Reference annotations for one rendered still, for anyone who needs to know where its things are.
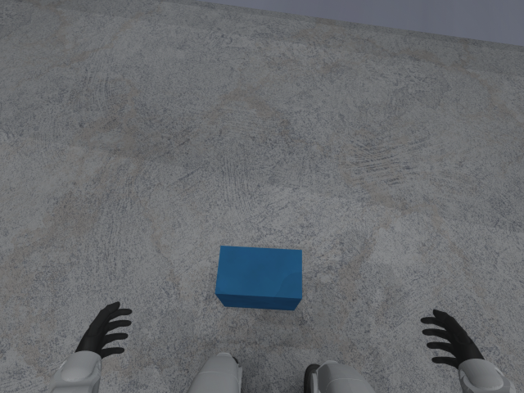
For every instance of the robot left forearm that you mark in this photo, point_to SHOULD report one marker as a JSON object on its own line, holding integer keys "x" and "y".
{"x": 78, "y": 373}

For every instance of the carton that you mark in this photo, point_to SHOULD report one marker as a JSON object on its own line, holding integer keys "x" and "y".
{"x": 259, "y": 278}

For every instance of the left robot hand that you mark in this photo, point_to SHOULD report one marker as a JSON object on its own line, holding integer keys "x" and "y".
{"x": 95, "y": 337}

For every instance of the robot right foot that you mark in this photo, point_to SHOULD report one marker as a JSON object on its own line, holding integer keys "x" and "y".
{"x": 307, "y": 378}

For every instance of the robot left thigh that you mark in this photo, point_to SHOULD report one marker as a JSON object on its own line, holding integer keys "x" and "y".
{"x": 219, "y": 374}

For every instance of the right robot hand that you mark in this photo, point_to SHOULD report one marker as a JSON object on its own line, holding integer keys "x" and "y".
{"x": 461, "y": 345}

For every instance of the robot right forearm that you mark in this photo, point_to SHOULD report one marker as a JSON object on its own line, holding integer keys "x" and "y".
{"x": 481, "y": 376}

